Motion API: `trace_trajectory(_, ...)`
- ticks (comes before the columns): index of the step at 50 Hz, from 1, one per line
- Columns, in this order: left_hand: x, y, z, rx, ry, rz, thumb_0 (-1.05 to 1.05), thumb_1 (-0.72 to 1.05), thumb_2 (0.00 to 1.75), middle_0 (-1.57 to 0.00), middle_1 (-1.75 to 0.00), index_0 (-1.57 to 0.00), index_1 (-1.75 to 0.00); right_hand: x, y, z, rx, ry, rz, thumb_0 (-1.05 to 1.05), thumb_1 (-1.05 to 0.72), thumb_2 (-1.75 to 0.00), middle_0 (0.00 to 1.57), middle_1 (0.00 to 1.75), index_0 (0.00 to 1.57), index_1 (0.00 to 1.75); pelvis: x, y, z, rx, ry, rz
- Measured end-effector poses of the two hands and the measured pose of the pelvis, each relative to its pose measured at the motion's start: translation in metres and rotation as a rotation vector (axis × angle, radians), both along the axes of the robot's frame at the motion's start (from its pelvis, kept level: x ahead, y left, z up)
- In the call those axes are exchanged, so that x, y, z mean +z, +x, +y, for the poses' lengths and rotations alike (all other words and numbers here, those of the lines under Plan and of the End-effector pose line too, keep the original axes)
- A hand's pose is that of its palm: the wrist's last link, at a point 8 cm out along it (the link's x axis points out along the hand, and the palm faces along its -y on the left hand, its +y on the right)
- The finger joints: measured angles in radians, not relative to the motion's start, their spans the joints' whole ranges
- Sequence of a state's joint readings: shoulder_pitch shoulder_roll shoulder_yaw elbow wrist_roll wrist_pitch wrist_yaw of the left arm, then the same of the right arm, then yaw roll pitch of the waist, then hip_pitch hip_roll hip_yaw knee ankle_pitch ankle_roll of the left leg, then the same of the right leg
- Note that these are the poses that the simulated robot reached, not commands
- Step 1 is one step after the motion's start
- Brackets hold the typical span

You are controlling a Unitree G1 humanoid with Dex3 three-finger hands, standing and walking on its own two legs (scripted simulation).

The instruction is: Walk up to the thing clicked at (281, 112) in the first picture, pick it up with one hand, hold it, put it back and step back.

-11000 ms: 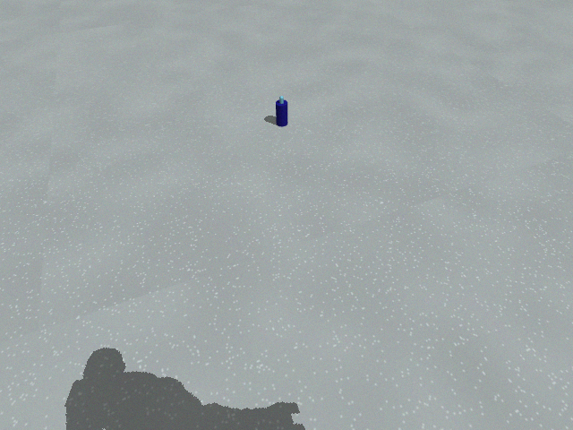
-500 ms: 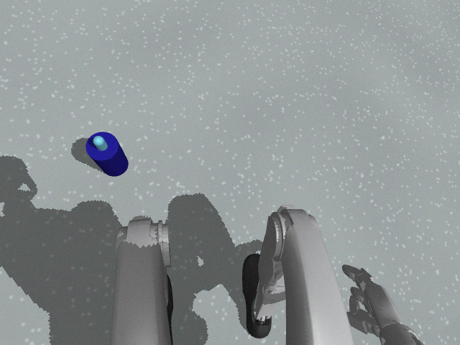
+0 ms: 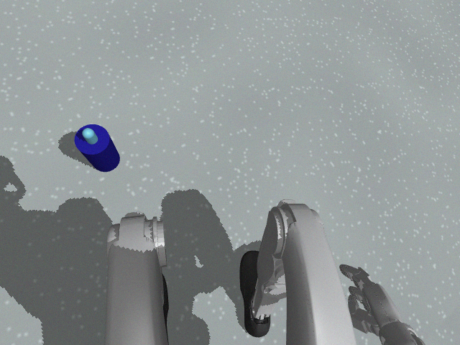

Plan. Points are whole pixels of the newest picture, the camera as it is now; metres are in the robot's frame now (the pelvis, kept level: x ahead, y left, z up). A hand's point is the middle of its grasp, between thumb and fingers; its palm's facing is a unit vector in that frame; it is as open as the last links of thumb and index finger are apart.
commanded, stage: go down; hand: left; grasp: from the side
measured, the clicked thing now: (97, 147) +0.51 +0.26 -0.28
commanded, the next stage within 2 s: approach in 0.04 s
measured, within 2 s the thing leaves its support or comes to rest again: neither
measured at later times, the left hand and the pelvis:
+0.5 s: hand out of the picture +0.41 +0.42 -0.08, palm faces +0.26 -0.97 +0.00, open 17.7 cm; pelvis +0.00 +0.00 -0.04, yaw -3 degrees
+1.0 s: hand (75, 168) +0.44 +0.29 -0.25, palm faces +0.22 -0.98 +0.05, open 17.6 cm; pelvis -0.01 +0.01 -0.09, yaw -8 degrees
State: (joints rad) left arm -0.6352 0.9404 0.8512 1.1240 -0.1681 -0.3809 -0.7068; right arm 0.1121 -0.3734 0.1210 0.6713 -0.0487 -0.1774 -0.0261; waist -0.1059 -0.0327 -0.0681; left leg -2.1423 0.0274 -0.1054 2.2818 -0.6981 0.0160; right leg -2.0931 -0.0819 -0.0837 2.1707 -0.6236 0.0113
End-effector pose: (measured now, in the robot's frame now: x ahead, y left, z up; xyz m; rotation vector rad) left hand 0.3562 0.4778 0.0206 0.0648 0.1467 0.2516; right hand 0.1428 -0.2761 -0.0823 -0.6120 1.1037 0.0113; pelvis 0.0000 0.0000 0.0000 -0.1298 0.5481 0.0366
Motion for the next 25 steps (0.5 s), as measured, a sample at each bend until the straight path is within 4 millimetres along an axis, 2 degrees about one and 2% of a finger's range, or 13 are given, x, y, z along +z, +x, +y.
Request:
trace_trajectory(11,-0.006,0.002,0.005,0.006,-0.004,-0.028,-0.01,-0.53,0.08,-0.06,-0.07,-0.04,-0.07,-0.004,-0.003,-0.001,0.017,-0.011,0.016,0.01,-0.92,-0.91,0.2,0.3,0.21,0.3,-0.007,-0.002,0.0,-0.003,-0.006,-0.011)
trace_trajectory(15,-0.015,0.004,0.007,0.019,-0.015,-0.051,-0.01,-0.56,0.06,-0.07,-0.07,-0.05,-0.08,-0.007,-0.005,-0.001,0.036,-0.018,0.026,0.01,-0.92,-0.9,0.2,0.3,0.21,0.3,-0.012,-0.002,0.0,-0.007,-0.011,-0.019)
trace_trajectory(19,-0.038,0.01,0.005,0.032,-0.035,-0.068,-0.01,-0.59,0.04,-0.08,-0.07,-0.06,-0.08,-0.01,-0.006,0.0,0.066,-0.033,0.042,0.01,-0.92,-0.9,0.2,0.3,0.21,0.3,-0.021,-0.003,0.001,-0.015,-0.02,-0.032)
trace_trajectory(25,-0.1,0.024,-0.014,0.016,-0.078,-0.028,-0.01,-0.6,0.03,-0.08,-0.08,-0.06,-0.09,-0.017,-0.007,0.002,0.116,-0.073,0.082,0.01,-0.91,-0.9,0.2,0.3,0.21,0.3,-0.038,-0.004,0.003,-0.026,-0.041,-0.067)
